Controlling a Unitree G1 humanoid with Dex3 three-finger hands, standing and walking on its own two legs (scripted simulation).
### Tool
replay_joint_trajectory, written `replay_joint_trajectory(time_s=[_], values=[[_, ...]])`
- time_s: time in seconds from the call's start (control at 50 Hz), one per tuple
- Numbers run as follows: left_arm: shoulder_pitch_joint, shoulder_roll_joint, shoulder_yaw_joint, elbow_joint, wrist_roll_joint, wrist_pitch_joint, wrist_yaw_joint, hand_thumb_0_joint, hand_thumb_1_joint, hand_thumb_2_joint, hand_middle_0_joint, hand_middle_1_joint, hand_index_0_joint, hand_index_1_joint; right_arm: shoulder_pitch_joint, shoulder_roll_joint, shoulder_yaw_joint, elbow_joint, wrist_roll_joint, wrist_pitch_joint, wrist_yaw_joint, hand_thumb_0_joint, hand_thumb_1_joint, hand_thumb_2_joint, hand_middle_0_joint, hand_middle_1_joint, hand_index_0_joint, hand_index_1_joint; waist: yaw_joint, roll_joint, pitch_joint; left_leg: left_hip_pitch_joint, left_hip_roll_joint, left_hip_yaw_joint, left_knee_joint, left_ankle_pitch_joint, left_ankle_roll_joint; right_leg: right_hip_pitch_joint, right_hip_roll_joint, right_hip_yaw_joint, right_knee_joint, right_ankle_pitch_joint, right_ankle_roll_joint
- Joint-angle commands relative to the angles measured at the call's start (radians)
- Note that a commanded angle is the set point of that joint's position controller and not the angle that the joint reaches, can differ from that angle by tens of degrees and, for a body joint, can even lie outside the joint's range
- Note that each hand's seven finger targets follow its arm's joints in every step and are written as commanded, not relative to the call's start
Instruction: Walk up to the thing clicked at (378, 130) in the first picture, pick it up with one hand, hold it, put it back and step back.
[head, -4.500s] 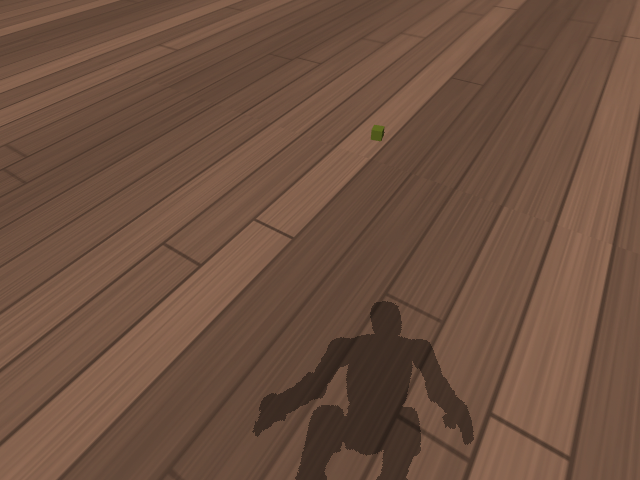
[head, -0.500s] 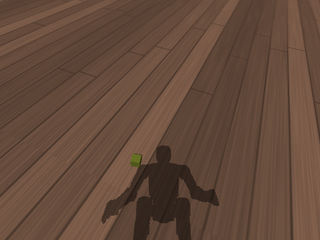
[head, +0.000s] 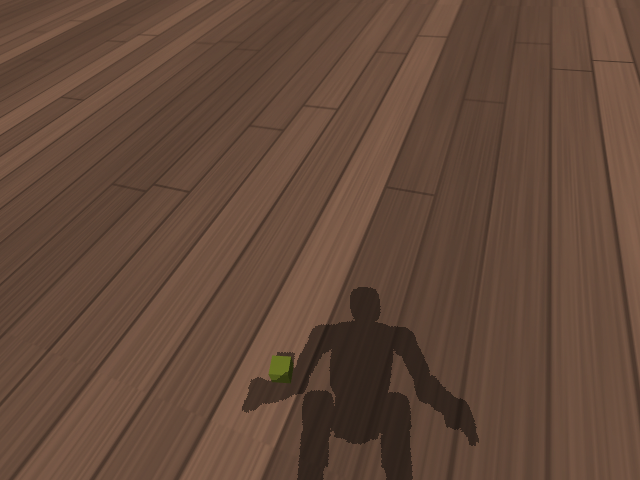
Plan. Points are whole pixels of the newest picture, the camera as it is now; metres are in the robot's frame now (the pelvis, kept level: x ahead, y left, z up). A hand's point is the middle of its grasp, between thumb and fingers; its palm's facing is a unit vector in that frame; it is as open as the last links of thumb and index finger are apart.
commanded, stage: walk up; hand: left
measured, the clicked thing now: (281, 369) +0.60 +0.24 -0.73
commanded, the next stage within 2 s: none
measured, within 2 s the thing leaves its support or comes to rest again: neither
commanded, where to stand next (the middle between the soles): +0.20 +0.03 m, yaw +0 degrees
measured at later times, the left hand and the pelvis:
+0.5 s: hand out of the picture +0.16 +0.33 -0.17, palm faces -0.05 -0.94 -0.33, open 7.4 cm; pelvis +0.11 +0.07 +0.00, yaw +0 degrees
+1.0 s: hand (156, 443) +0.22 +0.29 -0.14, palm faces -0.05 -0.93 -0.36, open 7.4 cm; pelvis +0.13 +0.04 +0.00, yaw -2 degrees
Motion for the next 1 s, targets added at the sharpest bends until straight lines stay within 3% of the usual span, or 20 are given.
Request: replay_joint_trajectory(time_s=[0.0,0.04,0.12,0.22,0.28,0.3,0.32,0.34,0.36,0.44,0.5,0.66,0.7,0.72,0.76,0.78,0.8,0.84,0.9,0.98], values=[[0.087,0.284,0.073,-0.049,-0.009,-0.016,0.026,0.0,0.9,0.9,-0.2,-0.3,-0.2,-0.3,0.064,-0.181,-0.059,-0.052,0.003,-0.017,-0.003,0.0,-0.9,-0.9,0.2,0.3,0.2,0.3,0.003,-0.199,-0.065,-0.209,0.056,-0.079,0.017,0.117,-0.004,0.187,-0.205,0.273,-0.292,0.055,-0.115],[0.059,0.289,0.074,-0.073,-0.002,-0.018,0.022,0.0,0.9,0.9,-0.2,-0.3,-0.2,-0.3,0.069,-0.173,-0.064,-0.047,-0.006,-0.009,0.006,0.0,-0.9,-0.9,0.2,0.3,0.2,0.3,-0.004,-0.205,-0.036,-0.189,0.069,-0.058,-0.03,0.156,-0.025,0.105,-0.198,0.213,-0.326,-0.036,-0.161],[0.061,0.301,0.082,-0.091,0.009,-0.013,0.013,0.0,0.9,0.9,-0.2,-0.3,-0.2,-0.3,-0.008,-0.181,-0.075,-0.06,-0.018,-0.011,0.026,0.0,-0.9,-0.9,0.2,0.3,0.2,0.3,0.016,-0.231,0.013,-0.203,0.092,-0.021,-0.193,0.197,-0.053,0.048,-0.195,0.197,-0.389,-0.291,-0.178],[0.044,0.287,0.066,-0.092,0.014,0.006,0.017,0.0,0.9,0.9,-0.2,-0.3,-0.2,-0.3,-0.048,-0.148,-0.065,-0.039,-0.021,-0.031,0.011,0.0,-0.9,-0.9,0.2,0.3,0.2,0.3,0.024,-0.193,-0.014,-0.039,0.068,0.022,-0.374,0.253,-0.049,-0.005,-0.195,0.132,-0.247,-0.094,-0.17],[-0.014,0.246,0.034,-0.096,0.005,0.027,0.021,0.0,0.9,0.9,-0.2,-0.3,-0.2,-0.3,0.04,-0.157,-0.069,0.005,-0.022,-0.047,-0.014,0.0,-0.9,-0.9,0.2,0.3,0.2,0.3,-0.051,-0.095,-0.091,0.198,0.032,0.021,-0.497,0.302,-0.017,-0.1,-0.164,0.099,-0.032,-0.005,-0.113],[0.028,0.196,0.017,-0.09,0.003,0.036,0.022,0.0,0.9,0.9,-0.2,-0.3,-0.2,-0.3,0.078,-0.201,-0.078,0.015,-0.026,-0.052,-0.026,0.0,-0.9,-0.9,0.2,0.3,0.2,0.3,-0.059,0.059,-0.107,0.232,0.106,-0.082,-0.616,0.198,0.004,-0.129,-0.101,0.046,0.125,-0.072,-0.073],[0.081,0.132,0.0,-0.091,-0.005,0.041,0.02,0.0,0.9,0.9,-0.2,-0.3,-0.2,-0.3,0.084,-0.289,-0.097,-0.004,-0.035,-0.06,-0.028,0.0,-0.9,-0.9,0.2,0.3,0.2,0.3,-0.039,0.269,-0.106,0.231,0.306,-0.425,-0.742,0.104,0.063,-0.219,0.048,-0.02,0.34,-0.306,-0.006],[0.133,0.195,0.017,-0.058,-0.002,0.053,0.03,0.0,0.9,0.9,-0.2,-0.3,-0.2,-0.3,0.04,-0.326,-0.101,-0.033,-0.022,-0.059,-0.03,0.0,-0.9,-0.9,0.2,0.3,0.2,0.3,-0.019,0.155,-0.093,0.193,0.378,-0.548,-0.801,0.009,0.129,-0.245,0.069,0.066,0.412,-0.344,-0.008],[0.131,0.259,0.035,-0.032,0.0,0.058,0.039,0.0,0.9,0.9,-0.2,-0.3,-0.2,-0.3,0.025,-0.344,-0.109,-0.028,-0.006,-0.054,-0.026,0.0,-0.9,-0.9,0.2,0.3,0.2,0.3,-0.029,0.178,-0.072,0.169,0.406,-0.577,-0.793,-0.053,0.203,-0.244,0.023,0.085,0.49,-0.367,-0.017],[0.111,0.242,0.035,0.004,-0.004,0.06,0.031,0.0,0.9,0.9,-0.2,-0.3,-0.2,-0.3,-0.011,-0.238,-0.074,-0.043,-0.004,-0.066,-0.041,0.0,-0.9,-0.9,0.2,0.3,0.2,0.3,-0.011,0.137,-0.076,0.196,0.254,-0.251,-0.707,0.409,0.111,-0.217,-0.009,0.146,0.431,-0.22,-0.009],[0.091,0.218,0.029,0.019,0.0,0.073,0.029,0.0,0.9,0.9,-0.2,-0.3,-0.2,-0.3,-0.017,-0.225,-0.071,-0.049,-0.002,-0.067,-0.05,0.0,-0.9,-0.9,0.2,0.3,0.2,0.3,-0.021,0.128,-0.11,0.212,0.253,-0.183,-0.681,0.545,0.132,-0.176,-0.002,0.117,0.385,-0.177,0.016],[0.057,0.18,0.029,0.078,0.005,0.076,0.032,0.0,0.9,0.9,-0.2,-0.3,-0.2,-0.3,-0.134,-0.222,-0.052,-0.058,-0.005,-0.037,-0.052,0.0,-0.9,-0.9,0.2,0.3,0.2,0.3,0.005,0.101,-0.099,-0.007,0.271,-0.125,-0.6,0.427,0.16,0.077,0.007,0.025,0.11,-0.113,0.02],[0.062,0.18,0.03,0.098,0.012,0.066,0.034,0.0,0.9,0.9,-0.2,-0.3,-0.2,-0.3,-0.17,-0.19,-0.035,-0.054,0.003,-0.024,-0.048,0.0,-0.9,-0.9,0.2,0.3,0.2,0.3,0.028,0.037,-0.118,-0.055,0.221,-0.096,-0.518,0.305,0.109,0.18,0.025,0.027,-0.053,-0.034,0.003],[0.04,0.202,0.036,0.092,0.019,0.058,0.038,0.0,0.9,0.9,-0.2,-0.3,-0.2,-0.3,-0.152,-0.156,-0.02,-0.046,0.009,-0.02,-0.046,0.0,-0.9,-0.9,0.2,0.3,0.2,0.3,0.03,-0.027,-0.125,-0.083,0.195,-0.082,-0.484,0.257,0.063,0.22,-0.013,0.09,-0.121,-0.009,-0.014],[-0.08,0.291,0.042,0.059,0.021,0.044,0.039,0.0,0.9,0.9,-0.2,-0.3,-0.2,-0.3,-0.126,-0.104,-0.003,-0.024,0.016,-0.012,-0.046,0.0,-0.9,-0.9,0.2,0.3,0.2,0.3,-0.024,-0.219,-0.074,-0.064,0.032,0.002,-0.367,0.039,-0.021,0.049,-0.261,0.446,-0.271,-0.098,-0.135],[-0.161,0.309,0.037,0.047,0.019,0.052,0.035,0.0,0.9,0.9,-0.2,-0.3,-0.2,-0.3,-0.114,-0.15,-0.019,0.019,0.013,-0.011,-0.052,0.0,-0.9,-0.9,0.2,0.3,0.2,0.3,-0.031,-0.223,-0.061,0.093,0.037,-0.011,-0.34,-0.01,-0.015,-0.11,-0.279,0.431,-0.247,-0.134,-0.177],[-0.181,0.264,0.024,0.048,0.015,0.059,0.032,0.0,0.9,0.9,-0.2,-0.3,-0.2,-0.3,-0.097,-0.157,-0.022,0.043,0.009,-0.016,-0.051,0.0,-0.9,-0.9,0.2,0.3,0.2,0.3,-0.052,-0.193,-0.051,0.165,0.055,-0.032,-0.429,0.027,-0.007,-0.169,-0.221,0.347,-0.227,-0.177,-0.132],[-0.173,0.213,0.009,0.064,0.008,0.061,0.03,0.0,0.9,0.9,-0.2,-0.3,-0.2,-0.3,-0.154,-0.18,-0.024,0.064,0.015,-0.024,-0.042,0.0,-0.9,-0.9,0.2,0.3,0.2,0.3,-0.037,-0.162,-0.059,0.158,0.093,-0.06,-0.538,0.166,0.008,-0.102,-0.108,0.197,-0.201,-0.179,-0.031],[-0.166,0.217,0.01,0.092,0.007,0.058,0.024,0.0,0.9,0.9,-0.2,-0.3,-0.2,-0.3,-0.18,-0.164,-0.004,0.084,0.004,-0.029,-0.041,0.0,-0.9,-0.9,0.2,0.3,0.2,0.3,-0.013,-0.184,-0.114,0.135,0.105,-0.083,-0.597,0.161,0.012,0.001,-0.1,0.21,-0.218,-0.175,-0.024],[-0.209,0.206,0.006,0.113,0.005,0.065,0.022,0.0,0.9,0.9,-0.2,-0.3,-0.2,-0.3,-0.197,-0.165,0.004,0.142,-0.001,-0.031,-0.038,0.0,-0.9,-0.9,0.2,0.3,0.2,0.3,-0.012,-0.126,-0.062,0.114,0.097,-0.078,-0.658,0.148,-0.006,0.008,-0.104,0.21,-0.269,-0.244,-0.02]])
